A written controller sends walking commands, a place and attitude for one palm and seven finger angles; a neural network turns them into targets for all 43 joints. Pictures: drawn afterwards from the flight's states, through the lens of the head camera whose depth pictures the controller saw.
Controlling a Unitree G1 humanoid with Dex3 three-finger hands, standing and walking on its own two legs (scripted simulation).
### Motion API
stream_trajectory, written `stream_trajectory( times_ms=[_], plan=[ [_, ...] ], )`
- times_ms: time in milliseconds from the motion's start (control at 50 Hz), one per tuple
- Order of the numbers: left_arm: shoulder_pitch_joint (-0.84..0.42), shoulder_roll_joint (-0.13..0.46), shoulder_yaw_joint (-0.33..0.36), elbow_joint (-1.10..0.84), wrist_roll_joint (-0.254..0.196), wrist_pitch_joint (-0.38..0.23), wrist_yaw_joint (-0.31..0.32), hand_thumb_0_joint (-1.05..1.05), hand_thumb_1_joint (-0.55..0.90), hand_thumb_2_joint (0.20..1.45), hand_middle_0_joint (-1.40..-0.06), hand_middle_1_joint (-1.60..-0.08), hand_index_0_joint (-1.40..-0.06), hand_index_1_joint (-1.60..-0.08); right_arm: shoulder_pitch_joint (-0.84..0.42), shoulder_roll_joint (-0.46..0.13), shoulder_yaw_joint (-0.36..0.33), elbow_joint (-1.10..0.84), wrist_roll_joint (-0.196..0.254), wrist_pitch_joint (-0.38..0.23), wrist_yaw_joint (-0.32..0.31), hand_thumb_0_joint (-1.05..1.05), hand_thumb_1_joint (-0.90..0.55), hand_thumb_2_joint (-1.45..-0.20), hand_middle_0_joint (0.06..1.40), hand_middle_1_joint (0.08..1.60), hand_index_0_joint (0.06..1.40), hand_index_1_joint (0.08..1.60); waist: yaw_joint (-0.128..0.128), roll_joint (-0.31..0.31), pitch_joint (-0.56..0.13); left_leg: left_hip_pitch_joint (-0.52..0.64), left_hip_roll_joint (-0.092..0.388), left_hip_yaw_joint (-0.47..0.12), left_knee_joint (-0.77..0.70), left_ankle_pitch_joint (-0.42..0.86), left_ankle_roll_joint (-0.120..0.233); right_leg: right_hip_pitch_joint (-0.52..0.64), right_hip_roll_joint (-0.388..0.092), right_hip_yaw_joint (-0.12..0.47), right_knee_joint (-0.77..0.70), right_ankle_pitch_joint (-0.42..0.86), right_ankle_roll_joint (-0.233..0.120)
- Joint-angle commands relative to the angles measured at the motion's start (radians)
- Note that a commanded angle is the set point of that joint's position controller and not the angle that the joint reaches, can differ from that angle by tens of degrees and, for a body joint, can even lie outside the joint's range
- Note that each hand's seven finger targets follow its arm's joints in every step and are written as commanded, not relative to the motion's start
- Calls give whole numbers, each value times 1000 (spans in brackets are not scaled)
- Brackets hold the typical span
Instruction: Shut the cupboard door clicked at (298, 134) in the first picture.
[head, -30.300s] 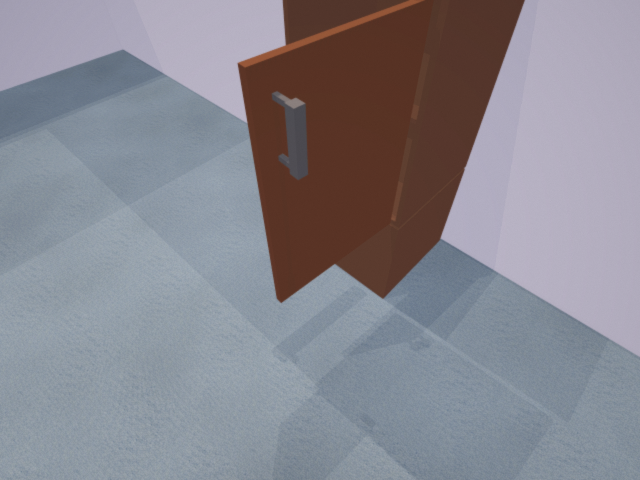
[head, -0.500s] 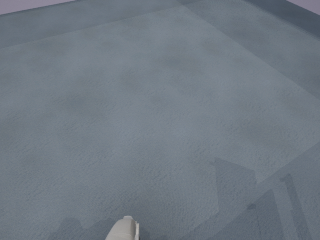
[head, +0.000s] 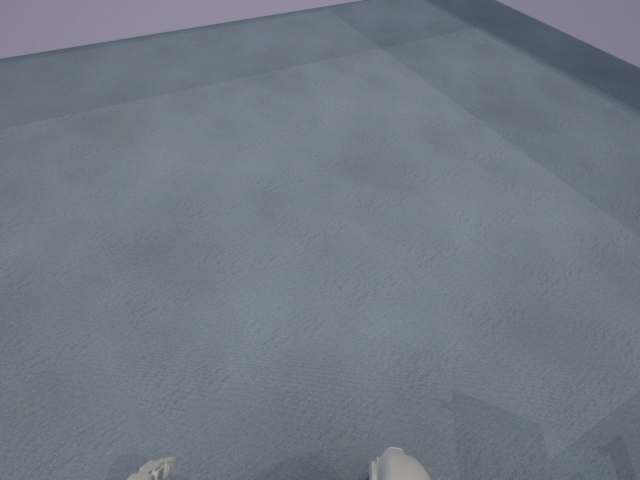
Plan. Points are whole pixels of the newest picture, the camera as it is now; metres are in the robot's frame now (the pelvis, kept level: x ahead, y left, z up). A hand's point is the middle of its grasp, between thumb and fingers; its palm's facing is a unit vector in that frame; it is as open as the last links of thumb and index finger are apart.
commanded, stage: walk to a spot facing it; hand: left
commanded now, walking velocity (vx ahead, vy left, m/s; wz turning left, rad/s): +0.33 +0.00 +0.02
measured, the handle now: out of the picture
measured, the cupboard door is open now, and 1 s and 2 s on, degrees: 55 55 55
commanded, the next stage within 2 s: turn to face it in 0.14 s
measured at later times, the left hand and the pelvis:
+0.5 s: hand (221, 449) +0.20 +0.16 -0.19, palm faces +0.05 -0.98 -0.17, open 7.2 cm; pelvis +0.20 -0.02 -0.02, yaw -2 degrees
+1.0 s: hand (258, 317) +0.41 +0.12 -0.16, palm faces -0.27 -0.91 -0.30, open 7.3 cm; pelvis +0.24 -0.05 -0.02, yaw -19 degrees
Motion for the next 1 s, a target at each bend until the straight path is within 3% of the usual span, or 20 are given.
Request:
stream_trajectory(
  times_ms=[0, 40, 80, 100, 120, 140, 200, 260, 340, 420, 440, 480, 520, 600, 820, 840, 860, 880, 900, 980],
  plan=[
    [-112, 41, 0, -87, -3, -31, -7, 0, 900, 900, -200, -300, -200, -300, 88, -126, -23, -7, -9, -23, -12, 0, -900, -900, 200, 300, 200, 300, -18, 108, 87, 17, 301, -163, -99, 284, 133, -15, 25, -12, -114, -22, -28],
    [-89, 48, 0, -83, -4, -38, -5, 0, 900, 900, -200, -300, -200, -300, 93, -138, -23, 8, -10, -20, -14, 0, -900, -900, 200, 300, 200, 300, -2, 118, 64, 14, 301, -145, -34, 412, 116, 102, 56, -40, -171, -71, -50],
    [127, 87, 13, -18, -1, -53, 4, 0, 900, 900, -200, -300, -200, -300, 73, -137, -21, 18, 1, -18, -12, 0, -900, -900, 200, 300, 200, 300, 101, 53, -36, -61, 236, -97, 227, 562, 67, 422, 99, -55, -281, -21, -75],
    [301, 158, 33, 37, 9, -68, 15, 0, 900, 900, -200, -300, -200, -300, 77, -104, -15, 8, 16, -23, -4, 0, -900, -900, 200, 300, 200, 300, 163, -69, -158, -269, 149, -39, 499, 401, 26, 726, -57, 125, -314, -15, -124],
    [422, 246, 51, 72, 3, -66, 25, 0, 900, 900, -200, -300, -200, -300, 123, -57, -6, -17, 27, -30, -4, 0, -900, -900, 200, 300, 200, 300, 167, -269, -253, -496, -17, 0, 825, -279, -19, 888, -332, 500, -441, 72, -235],
    [363, 237, 47, 61, -10, -62, 30, 0, 900, 900, -200, -300, -200, -300, 86, -84, -16, -21, 20, -18, -5, 0, -900, -900, 200, 300, 200, 300, 147, -154, -190, -571, 30, -117, 986, -332, -7, 768, -357, 521, -503, -52, -263],
    [133, 87, 11, 3, -6, -68, 44, 0, 900, 900, -200, -300, -200, -300, 29, -29, -11, -20, 6, 3, 5, 0, -900, -900, 200, 300, 200, 300, 39, -27, -44, -545, 136, -163, 946, -103, -24, 449, -253, 194, -536, 23, -185],
    [131, 31, -12, 27, -5, -81, 44, 0, 900, 900, -200, -300, -200, -300, 66, 22, 2, -5, 1, 27, 7, 0, -900, -900, 200, 300, 200, 300, -6, -90, -35, -442, 134, -87, 717, -90, -62, 352, -167, 33, -513, 377, -169],
    [154, 48, -6, 47, -8, -74, 47, 0, 900, 900, -200, -300, -200, -300, 15, 46, 10, -25, 3, 27, 10, 0, -900, -900, 200, 300, 200, 300, 3, -101, -62, -351, 93, -8, 448, -8, -85, 381, -102, 52, -457, 488, -181],
    [114, 94, 15, 29, -11, -40, 45, 0, 900, 900, -200, -300, -200, -300, -27, -27, -3, -41, 4, 27, 0, 0, -900, -900, 200, 300, 200, 300, -17, -119, -33, -180, 81, -10, 272, 87, -94, 263, -81, 119, -415, 183, -148],
    [112, 83, 14, 23, -11, -29, 45, 0, 900, 900, -200, -300, -200, -300, -14, -67, -9, -40, 4, 22, -3, 0, -900, -900, 200, 300, 200, 300, -27, -46, -34, -77, 108, -38, 213, 150, -88, 183, -53, 120, -375, 43, -121],
    [146, 25, 4, 1, -17, -12, 40, 0, 900, 900, -200, -300, -200, -300, 51, -214, -33, -50, -9, 19, -16, 0, -900, -900, 200, 300, 200, 300, -47, 297, -59, 3, 408, -345, 81, 255, 48, 44, 131, -15, -87, -431, -32],
    [89, 51, 9, -18, -10, 4, 33, 0, 900, 900, -200, -300, -200, -300, 20, -236, -33, -75, -18, 19, -33, 0, -900, -900, 200, 300, 200, 300, -53, 303, -87, -26, 517, -425, -3, 294, 137, -13, 108, 26, 274, -562, -12],
    [117, 41, 24, -6, -11, 30, 8, 0, 900, 900, -200, -300, -200, -300, -150, -186, -19, -144, -11, 29, -34, 0, -900, -900, 200, 300, 200, 300, 26, 196, -65, -138, 411, -114, 16, 344, 84, 56, 57, 3, 303, -387, 14],
    [108, 69, 37, -87, 0, 33, 2, 0, 900, 900, -200, -300, -200, -300, -186, -221, -61, -175, -3, 62, -11, 0, -900, -900, 200, 300, 200, 300, 50, 181, -61, -214, 390, 54, 192, 160, 5, 315, 101, -98, -198, -132, 3],
    [151, 113, 46, -83, 4, 26, 6, 0, 900, 900, -200, -300, -200, -300, -194, -202, -60, -186, 1, 63, -6, 0, -900, -900, 200, 300, 200, 300, 76, 91, -72, -289, 343, 88, 310, 82, -38, 411, 53, -19, -291, -49, -26],
    [181, 219, 62, -81, 13, 12, 17, 0, 900, 900, -200, -300, -200, -300, -200, -135, -47, -219, 9, 66, -1, 0, -900, -900, 200, 300, 200, 300, 98, -219, -86, -468, 197, 165, 528, -204, -107, 510, -166, 302, -421, 128, -114],
    [225, 274, 65, -72, 1, 9, 27, 0, 900, 900, -200, -300, -200, -300, -249, -118, -33, -259, 9, 76, 0, 0, -900, -900, 200, 300, 200, 300, 134, -250, -62, -553, 116, 50, 748, -401, -120, 461, -286, 450, -468, 312, -222],
    [208, 270, 69, -75, 0, 8, 40, 0, 900, 900, -200, -300, -200, -300, -260, -122, -33, -261, 11, 82, -9, 0, -900, -900, 200, 300, 200, 300, 114, -231, -83, -605, 125, -63, 853, -364, -114, 470, -263, 464, -457, 298, -253],
    [37, 198, 48, -129, 1, 10, 52, 0, 900, 900, -200, -300, -200, -300, -208, -130, -27, -229, 12, 72, -5, 0, -900, -900, 200, 300, 200, 300, 39, -133, -154, -532, 142, -99, 777, -202, -135, 472, -145, 272, -377, 297, -205]
  ],
)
